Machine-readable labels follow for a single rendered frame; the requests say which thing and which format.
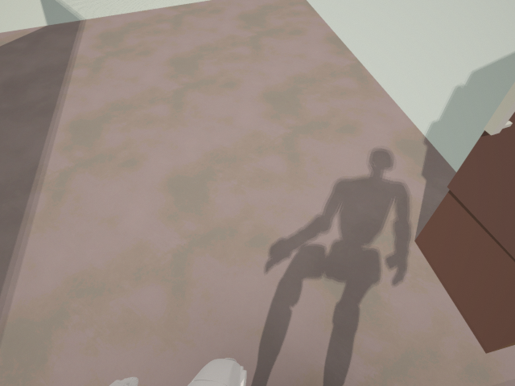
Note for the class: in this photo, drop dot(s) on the robot left thigh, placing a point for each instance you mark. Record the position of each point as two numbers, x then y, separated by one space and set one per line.
220 372

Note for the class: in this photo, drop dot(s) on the handle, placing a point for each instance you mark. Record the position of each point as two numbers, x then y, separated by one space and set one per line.
500 119

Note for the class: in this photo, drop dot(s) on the cupboard door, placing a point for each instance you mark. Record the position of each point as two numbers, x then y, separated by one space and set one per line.
485 184

